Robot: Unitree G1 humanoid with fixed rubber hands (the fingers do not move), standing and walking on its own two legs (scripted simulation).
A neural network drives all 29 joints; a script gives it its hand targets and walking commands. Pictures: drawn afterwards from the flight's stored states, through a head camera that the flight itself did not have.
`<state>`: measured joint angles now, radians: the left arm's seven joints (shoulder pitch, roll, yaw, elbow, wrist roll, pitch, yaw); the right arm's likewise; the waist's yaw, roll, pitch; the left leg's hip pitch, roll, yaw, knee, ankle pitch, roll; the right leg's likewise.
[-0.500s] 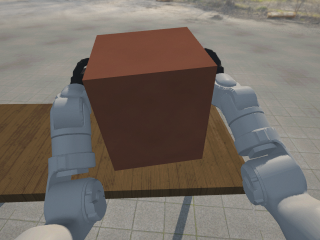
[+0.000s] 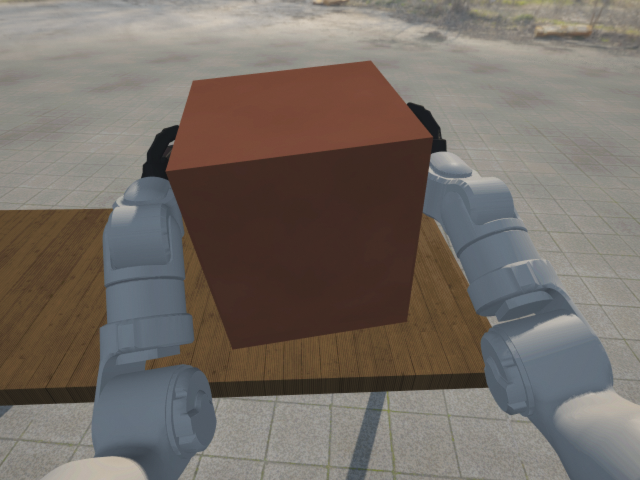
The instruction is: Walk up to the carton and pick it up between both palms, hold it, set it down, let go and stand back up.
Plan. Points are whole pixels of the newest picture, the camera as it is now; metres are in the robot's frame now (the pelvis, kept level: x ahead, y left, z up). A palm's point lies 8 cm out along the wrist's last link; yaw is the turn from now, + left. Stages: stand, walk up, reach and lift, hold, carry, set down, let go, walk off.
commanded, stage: hold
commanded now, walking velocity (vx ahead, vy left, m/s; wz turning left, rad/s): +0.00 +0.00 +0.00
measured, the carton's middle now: (302, 203) +0.37 +0.00 +0.23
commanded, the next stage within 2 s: none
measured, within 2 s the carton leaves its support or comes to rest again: neither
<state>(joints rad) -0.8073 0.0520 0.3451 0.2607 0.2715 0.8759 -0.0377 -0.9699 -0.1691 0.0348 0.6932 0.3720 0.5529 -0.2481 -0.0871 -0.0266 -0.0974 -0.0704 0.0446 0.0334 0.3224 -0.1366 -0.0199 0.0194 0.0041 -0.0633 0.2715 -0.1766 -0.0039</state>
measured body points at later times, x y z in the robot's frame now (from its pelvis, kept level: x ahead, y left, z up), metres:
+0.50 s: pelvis +0.00 +0.00 +0.00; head -0.08 +0.02 +0.44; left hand +0.38 +0.16 +0.27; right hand +0.39 -0.15 +0.28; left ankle +0.03 +0.13 -0.75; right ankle -0.01 -0.11 -0.75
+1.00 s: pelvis +0.00 +0.00 +0.00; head -0.09 +0.02 +0.44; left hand +0.37 +0.17 +0.27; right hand +0.38 -0.15 +0.28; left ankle +0.03 +0.13 -0.75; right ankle -0.01 -0.11 -0.75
